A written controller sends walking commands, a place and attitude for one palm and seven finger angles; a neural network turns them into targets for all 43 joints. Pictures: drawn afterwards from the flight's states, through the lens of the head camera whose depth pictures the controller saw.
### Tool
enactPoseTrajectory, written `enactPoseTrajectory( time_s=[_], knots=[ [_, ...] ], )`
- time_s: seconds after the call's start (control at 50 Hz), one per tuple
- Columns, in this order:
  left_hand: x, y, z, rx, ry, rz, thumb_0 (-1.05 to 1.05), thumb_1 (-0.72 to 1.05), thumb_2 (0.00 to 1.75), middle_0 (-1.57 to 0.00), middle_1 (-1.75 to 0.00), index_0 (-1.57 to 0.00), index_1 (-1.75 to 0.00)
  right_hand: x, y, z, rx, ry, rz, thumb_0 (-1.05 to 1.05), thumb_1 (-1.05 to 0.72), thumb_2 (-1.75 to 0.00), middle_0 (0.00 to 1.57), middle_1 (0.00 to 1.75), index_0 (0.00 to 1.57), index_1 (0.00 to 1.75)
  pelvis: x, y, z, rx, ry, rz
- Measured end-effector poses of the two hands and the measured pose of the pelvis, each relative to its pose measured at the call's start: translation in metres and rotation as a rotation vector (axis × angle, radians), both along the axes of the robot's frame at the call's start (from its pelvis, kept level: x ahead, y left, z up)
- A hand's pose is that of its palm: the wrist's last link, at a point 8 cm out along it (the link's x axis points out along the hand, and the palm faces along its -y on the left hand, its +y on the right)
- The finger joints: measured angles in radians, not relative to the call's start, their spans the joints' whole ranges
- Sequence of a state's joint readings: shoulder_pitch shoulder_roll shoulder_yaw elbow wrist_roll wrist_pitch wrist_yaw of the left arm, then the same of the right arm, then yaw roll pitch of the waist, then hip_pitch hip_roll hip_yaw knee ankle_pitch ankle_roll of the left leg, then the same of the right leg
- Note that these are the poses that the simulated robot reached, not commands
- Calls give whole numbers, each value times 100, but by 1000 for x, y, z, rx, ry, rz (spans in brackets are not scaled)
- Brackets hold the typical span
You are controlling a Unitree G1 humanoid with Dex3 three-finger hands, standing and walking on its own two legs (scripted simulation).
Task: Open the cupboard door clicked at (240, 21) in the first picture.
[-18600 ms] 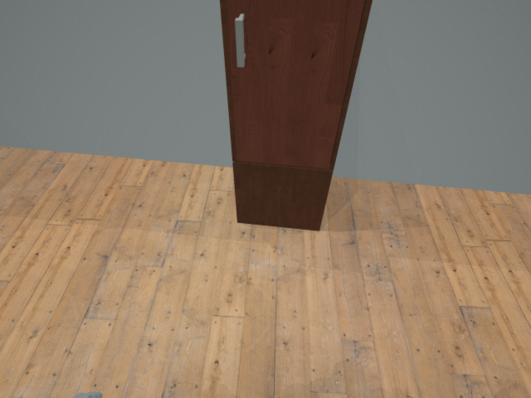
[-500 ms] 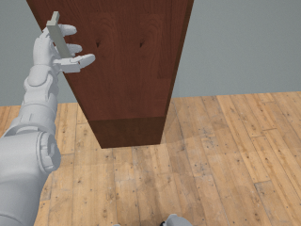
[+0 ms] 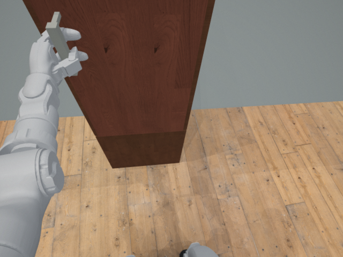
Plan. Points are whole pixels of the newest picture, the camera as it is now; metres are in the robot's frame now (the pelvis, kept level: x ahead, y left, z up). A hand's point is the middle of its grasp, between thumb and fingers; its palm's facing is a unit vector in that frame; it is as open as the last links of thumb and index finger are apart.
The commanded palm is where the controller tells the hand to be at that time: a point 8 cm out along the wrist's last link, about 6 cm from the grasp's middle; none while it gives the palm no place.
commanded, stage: pull the door open along its arc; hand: left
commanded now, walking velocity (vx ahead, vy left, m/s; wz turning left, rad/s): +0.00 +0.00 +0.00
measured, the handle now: (65, 45) +0.57 +0.19 +0.15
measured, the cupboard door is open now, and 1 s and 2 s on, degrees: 0 19 43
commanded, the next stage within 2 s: open thumb and fingers to let go in 1.50 s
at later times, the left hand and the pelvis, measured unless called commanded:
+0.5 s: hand (84, 96) +0.42 +0.13 +0.14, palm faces +0.09 -0.99 +0.08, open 5.8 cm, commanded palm +0.40 +0.18 +0.14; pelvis +0.01 +0.00 +0.01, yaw +0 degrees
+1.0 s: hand (93, 94) +0.43 +0.12 +0.14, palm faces +0.46 -0.89 -0.01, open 5.5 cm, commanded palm +0.36 +0.15 +0.14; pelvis -0.01 -0.02 +0.01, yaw +2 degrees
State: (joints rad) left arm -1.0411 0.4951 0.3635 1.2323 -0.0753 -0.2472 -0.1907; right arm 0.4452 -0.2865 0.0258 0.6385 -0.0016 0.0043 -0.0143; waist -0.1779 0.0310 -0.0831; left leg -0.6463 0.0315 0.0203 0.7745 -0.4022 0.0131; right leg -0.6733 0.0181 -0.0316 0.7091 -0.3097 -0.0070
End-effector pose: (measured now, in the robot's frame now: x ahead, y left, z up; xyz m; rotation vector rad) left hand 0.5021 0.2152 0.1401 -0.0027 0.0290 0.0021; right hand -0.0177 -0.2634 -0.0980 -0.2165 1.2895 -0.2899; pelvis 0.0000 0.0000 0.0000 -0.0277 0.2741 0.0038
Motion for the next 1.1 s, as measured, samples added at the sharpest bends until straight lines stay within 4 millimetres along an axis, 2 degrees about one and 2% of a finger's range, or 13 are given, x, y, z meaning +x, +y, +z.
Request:
enactPoseTrajectory(
  time_s=[0.16,0.26,0.34,0.44,0.56,0.66,0.76,1.0,1.1],
  knots=[
    [-10,-1,-2,-3,-28,-3,1,80,83,-37,-135,-39,-135,8,5,-1,21,-24,-7,0,-91,-90,20,30,21,30,5,3,2,2,-10,-16],
    [-29,-4,-3,-3,-45,-15,1,79,81,-38,-135,-38,-135,26,10,-1,47,-77,-12,0,-91,-90,20,30,21,30,10,4,5,4,-36,-27],
    [-54,-9,-3,-2,-59,-30,1,77,78,-38,-135,-37,-135,52,14,0,70,-160,-3,1,-91,-90,20,30,21,30,14,5,9,7,-67,-34],
    [-92,-20,-3,-18,-70,-35,2,75,76,-38,-135,-36,-135,96,19,7,90,-289,48,1,-91,-90,20,30,21,30,15,5,12,9,-117,-26],
    [-111,-37,-4,-87,-27,239,1,71,77,-38,-135,-39,-135,146,27,15,89,-387,183,1,-91,-90,20,30,20,30,2,1,12,14,-147,16],
    [-116,-53,0,-26,-5,448,0,74,81,-38,-135,-39,-135,164,35,16,97,-426,253,1,-91,-90,20,30,20,30,-7,-4,10,21,-136,32],
    [-117,-60,1,16,-6,504,0,77,83,-35,-134,-38,-135,154,35,10,104,-397,245,0,-91,-90,20,30,21,30,-11,-9,9,25,-135,36],
    [-119,-59,1,17,-21,471,1,77,82,-37,-135,-36,-135,81,9,-7,78,-213,141,1,-91,-90,20,30,21,30,-11,-16,13,27,-152,24],
    [-131,-63,0,9,-34,449,1,77,80,-36,-135,-36,-135,74,2,-4,74,-213,112,1,-91,-90,20,30,21,30,-7,-16,16,28,-167,9]
  ],
)
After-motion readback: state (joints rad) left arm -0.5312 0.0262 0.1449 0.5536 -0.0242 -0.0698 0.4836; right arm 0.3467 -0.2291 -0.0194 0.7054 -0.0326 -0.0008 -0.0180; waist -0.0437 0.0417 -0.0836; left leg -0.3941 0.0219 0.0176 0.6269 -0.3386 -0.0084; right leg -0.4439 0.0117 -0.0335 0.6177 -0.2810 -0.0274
